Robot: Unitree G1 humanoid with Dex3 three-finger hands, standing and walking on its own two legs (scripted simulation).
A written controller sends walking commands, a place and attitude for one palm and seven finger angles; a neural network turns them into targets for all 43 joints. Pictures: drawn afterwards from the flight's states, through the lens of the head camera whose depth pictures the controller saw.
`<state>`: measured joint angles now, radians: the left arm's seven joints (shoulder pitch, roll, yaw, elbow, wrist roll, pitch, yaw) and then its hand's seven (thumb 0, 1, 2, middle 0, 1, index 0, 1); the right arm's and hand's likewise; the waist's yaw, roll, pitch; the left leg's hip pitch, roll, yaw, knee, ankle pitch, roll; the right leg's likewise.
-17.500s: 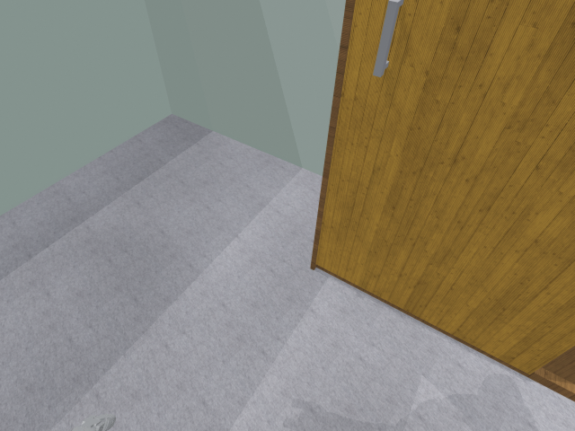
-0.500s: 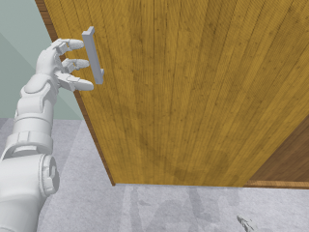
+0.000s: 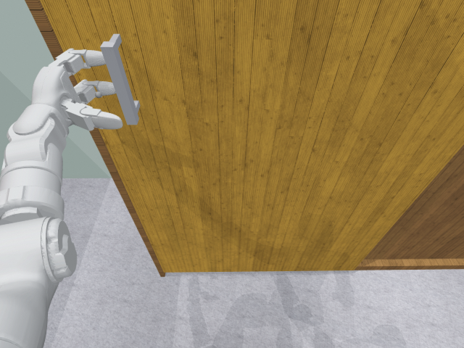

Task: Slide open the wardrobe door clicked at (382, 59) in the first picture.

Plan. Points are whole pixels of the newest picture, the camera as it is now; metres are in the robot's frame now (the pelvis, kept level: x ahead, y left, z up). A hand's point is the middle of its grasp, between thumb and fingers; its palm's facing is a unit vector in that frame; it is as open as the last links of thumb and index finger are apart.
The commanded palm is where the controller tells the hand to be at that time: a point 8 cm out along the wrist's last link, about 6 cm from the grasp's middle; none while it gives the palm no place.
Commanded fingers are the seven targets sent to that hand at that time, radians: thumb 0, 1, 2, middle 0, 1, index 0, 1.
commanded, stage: slide the fingers in behind the handle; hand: left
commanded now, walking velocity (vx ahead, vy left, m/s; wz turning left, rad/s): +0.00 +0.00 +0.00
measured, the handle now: (124, 81) +0.51 +0.18 +0.21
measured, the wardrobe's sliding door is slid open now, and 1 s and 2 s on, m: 0.00 0.00 0.00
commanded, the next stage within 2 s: grip the handle and tug to test in 1.72 s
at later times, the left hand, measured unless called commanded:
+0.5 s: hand (101, 100) +0.45 +0.20 +0.21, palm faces +0.00 -1.00 +0.00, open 14.0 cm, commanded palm +0.43 +0.25 +0.21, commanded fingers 0.00 -0.50 0.30 -0.30 -1.20 -0.30 -1.20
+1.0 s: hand (123, 98) +0.45 +0.16 +0.22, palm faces -0.01 -1.00 -0.02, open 14.0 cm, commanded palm +0.43 +0.22 +0.21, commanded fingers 0.00 -0.50 0.30 -0.30 -1.20 -0.30 -1.20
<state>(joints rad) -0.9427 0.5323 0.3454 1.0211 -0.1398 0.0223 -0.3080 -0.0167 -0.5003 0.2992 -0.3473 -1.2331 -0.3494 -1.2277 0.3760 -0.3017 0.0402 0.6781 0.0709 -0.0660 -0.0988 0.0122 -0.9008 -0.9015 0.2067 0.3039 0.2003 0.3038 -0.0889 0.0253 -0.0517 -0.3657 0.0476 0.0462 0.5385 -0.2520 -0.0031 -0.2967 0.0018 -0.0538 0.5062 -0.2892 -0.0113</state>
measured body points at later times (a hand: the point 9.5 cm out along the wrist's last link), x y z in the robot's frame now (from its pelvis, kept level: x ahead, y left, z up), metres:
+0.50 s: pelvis +0.00 +0.01 +0.00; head +0.01 +0.01 +0.45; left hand +0.45 +0.26 +0.21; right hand +0.10 -0.25 -0.10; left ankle +0.01 +0.12 -0.73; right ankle -0.02 -0.11 -0.73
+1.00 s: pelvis +0.00 +0.00 +0.00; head +0.00 -0.01 +0.45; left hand +0.45 +0.22 +0.22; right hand +0.09 -0.26 -0.11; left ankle +0.01 +0.12 -0.73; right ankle -0.02 -0.11 -0.73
